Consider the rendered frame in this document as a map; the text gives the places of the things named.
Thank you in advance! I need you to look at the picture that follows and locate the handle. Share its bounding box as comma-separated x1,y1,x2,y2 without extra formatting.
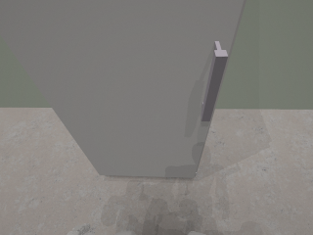
201,41,228,121

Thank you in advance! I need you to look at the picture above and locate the fridge door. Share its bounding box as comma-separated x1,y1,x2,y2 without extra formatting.
0,0,244,178

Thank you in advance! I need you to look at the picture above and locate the left robot hand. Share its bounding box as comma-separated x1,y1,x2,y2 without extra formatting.
67,223,91,235

